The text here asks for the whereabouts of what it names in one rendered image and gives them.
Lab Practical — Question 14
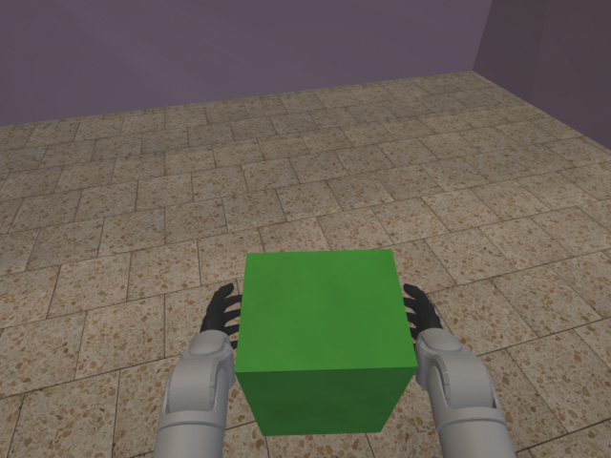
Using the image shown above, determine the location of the right robot forearm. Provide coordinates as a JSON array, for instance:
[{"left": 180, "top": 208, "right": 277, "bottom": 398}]
[{"left": 415, "top": 328, "right": 516, "bottom": 458}]

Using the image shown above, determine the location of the left robot forearm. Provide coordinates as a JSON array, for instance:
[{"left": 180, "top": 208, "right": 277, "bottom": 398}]
[{"left": 153, "top": 330, "right": 236, "bottom": 458}]

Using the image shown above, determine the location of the robot right hand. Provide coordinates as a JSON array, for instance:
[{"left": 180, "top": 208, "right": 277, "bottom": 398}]
[{"left": 403, "top": 283, "right": 443, "bottom": 351}]

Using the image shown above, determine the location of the robot left hand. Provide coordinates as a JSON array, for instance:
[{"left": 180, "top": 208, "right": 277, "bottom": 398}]
[{"left": 200, "top": 283, "right": 242, "bottom": 349}]

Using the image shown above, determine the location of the carton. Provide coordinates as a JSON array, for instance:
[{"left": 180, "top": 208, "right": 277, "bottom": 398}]
[{"left": 235, "top": 249, "right": 418, "bottom": 436}]

